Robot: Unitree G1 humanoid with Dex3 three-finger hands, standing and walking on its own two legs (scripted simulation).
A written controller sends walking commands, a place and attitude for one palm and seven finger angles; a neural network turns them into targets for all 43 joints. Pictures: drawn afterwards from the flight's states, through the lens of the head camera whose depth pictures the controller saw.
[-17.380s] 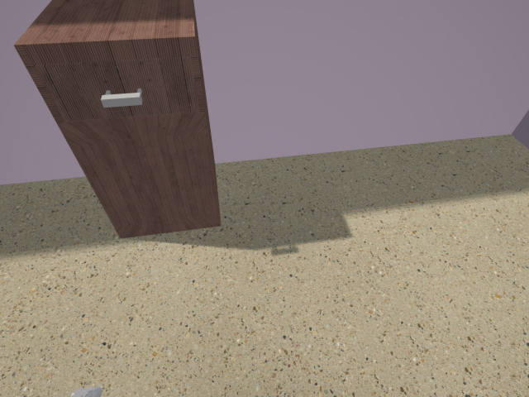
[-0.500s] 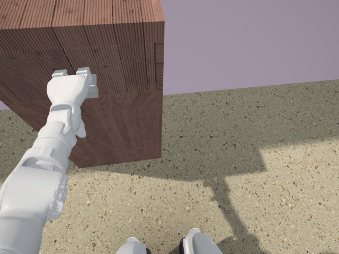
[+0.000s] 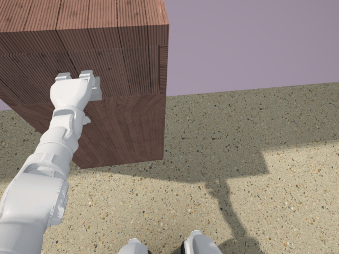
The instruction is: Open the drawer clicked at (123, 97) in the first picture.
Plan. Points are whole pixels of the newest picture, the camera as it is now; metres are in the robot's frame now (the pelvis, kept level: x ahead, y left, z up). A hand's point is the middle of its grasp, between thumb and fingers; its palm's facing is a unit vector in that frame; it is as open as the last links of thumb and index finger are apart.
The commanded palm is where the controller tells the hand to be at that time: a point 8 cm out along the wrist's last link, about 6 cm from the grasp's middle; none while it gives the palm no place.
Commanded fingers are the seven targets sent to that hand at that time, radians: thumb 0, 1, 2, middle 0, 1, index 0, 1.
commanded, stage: close the thumb around the handle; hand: left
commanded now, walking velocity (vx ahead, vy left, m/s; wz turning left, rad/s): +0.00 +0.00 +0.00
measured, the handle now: (79, 88) +0.53 +0.20 +0.02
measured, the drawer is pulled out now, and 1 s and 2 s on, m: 0.00 0.05 0.18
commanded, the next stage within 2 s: pull the drawer open in 0.36 s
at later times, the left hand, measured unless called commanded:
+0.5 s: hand (81, 107) +0.49 +0.20 -0.01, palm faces -0.08 -0.04 -1.00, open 5.8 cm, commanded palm +0.47 +0.20 +0.05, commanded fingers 0.00 0.90 0.90 -0.40 -1.35 -0.40 -1.35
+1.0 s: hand (79, 124) +0.44 +0.19 -0.01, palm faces -0.05 -0.05 -1.00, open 5.8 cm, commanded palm +0.40 +0.19 +0.05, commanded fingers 0.00 0.90 0.90 -0.40 -1.35 -0.40 -1.35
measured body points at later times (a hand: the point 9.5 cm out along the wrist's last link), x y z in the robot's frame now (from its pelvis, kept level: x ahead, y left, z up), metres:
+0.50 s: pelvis +0.00 +0.00 +0.00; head +0.12 -0.01 +0.43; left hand +0.49 +0.20 +0.05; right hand +0.00 -0.27 -0.13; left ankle -0.02 +0.08 -0.68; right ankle +0.01 -0.12 -0.68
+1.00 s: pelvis +0.03 +0.00 +0.02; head +0.12 -0.02 +0.46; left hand +0.43 +0.19 +0.05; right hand +0.09 -0.27 -0.12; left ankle -0.02 +0.08 -0.68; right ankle +0.01 -0.12 -0.68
